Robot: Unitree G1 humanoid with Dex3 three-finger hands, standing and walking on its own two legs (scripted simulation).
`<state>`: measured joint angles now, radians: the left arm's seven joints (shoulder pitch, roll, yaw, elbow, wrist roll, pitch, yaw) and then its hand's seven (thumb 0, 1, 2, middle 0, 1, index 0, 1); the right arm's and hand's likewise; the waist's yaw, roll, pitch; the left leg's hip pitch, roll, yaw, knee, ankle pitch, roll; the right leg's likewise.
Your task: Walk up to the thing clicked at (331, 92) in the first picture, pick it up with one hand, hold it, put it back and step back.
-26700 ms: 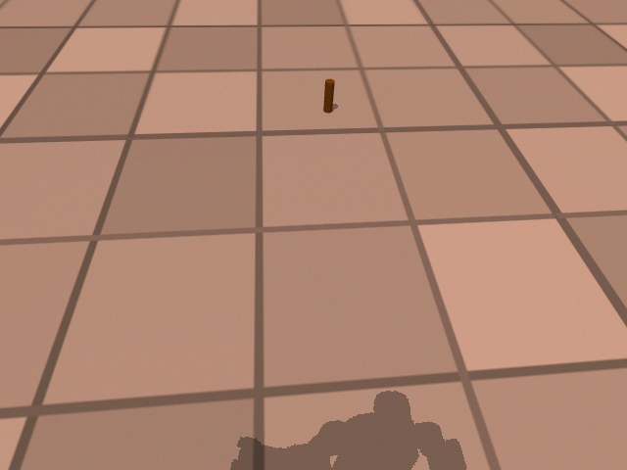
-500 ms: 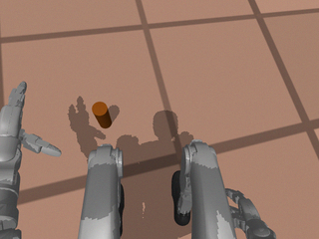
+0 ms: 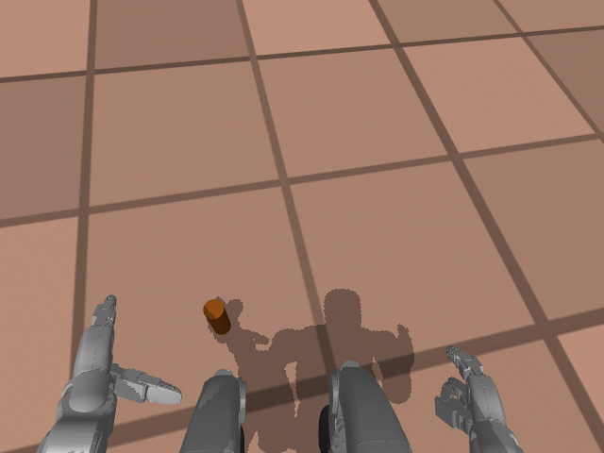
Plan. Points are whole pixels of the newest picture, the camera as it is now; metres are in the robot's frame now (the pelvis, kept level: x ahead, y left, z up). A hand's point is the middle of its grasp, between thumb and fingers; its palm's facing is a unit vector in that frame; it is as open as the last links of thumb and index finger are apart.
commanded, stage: home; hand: left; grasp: from the side
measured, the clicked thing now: (218, 318) +0.41 +0.17 -0.55
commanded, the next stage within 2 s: none
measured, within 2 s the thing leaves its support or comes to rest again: neither
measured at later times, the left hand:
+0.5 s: hand (112, 382) +0.20 +0.20 +0.02, palm faces +0.12 -0.95 -0.30, open 17.6 cm
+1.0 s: hand (119, 394) +0.19 +0.19 +0.02, palm faces +0.10 -0.95 -0.29, open 17.7 cm
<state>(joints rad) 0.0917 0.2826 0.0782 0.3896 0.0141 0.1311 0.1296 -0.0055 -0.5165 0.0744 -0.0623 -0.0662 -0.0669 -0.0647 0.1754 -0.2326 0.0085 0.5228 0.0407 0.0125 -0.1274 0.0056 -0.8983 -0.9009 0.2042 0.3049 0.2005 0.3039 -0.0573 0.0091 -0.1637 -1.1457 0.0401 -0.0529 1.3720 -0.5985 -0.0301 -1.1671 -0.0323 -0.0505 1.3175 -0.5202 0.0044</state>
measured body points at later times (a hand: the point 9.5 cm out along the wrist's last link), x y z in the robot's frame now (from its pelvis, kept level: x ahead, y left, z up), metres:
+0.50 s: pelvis +0.04 +0.01 +0.08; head +0.05 +0.01 +0.53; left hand +0.19 +0.24 +0.05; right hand +0.21 -0.22 +0.01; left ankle +0.03 +0.13 -0.61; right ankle +0.06 -0.13 -0.61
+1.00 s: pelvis +0.02 +0.00 +0.08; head +0.04 +0.00 +0.53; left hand +0.18 +0.24 +0.04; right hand +0.18 -0.24 +0.01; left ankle +0.03 +0.13 -0.61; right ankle +0.06 -0.13 -0.61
